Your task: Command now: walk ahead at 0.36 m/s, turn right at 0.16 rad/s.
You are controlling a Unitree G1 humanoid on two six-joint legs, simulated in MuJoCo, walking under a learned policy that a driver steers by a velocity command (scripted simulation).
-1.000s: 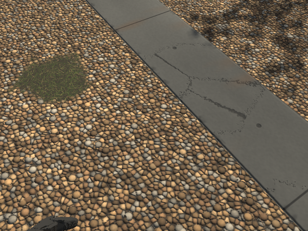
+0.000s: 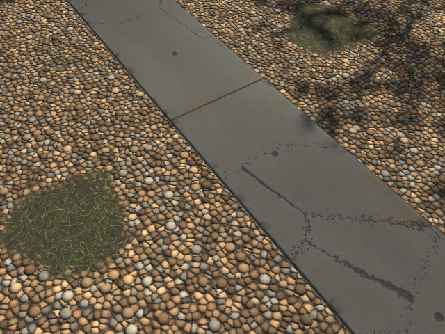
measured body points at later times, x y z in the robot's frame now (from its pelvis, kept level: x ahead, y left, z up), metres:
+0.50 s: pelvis +0.12 +0.00 +0.00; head +0.15 +0.01 +0.45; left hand +0.15 +0.27 -0.14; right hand +0.26 -0.23 -0.13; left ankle +0.14 +0.11 -0.71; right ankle +0.17 -0.09 -0.74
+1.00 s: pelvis +0.12 +0.01 +0.00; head +0.16 +0.03 +0.45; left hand +0.12 +0.31 -0.11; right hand +0.34 -0.19 -0.12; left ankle +0.12 +0.11 -0.74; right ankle +0.18 -0.10 -0.71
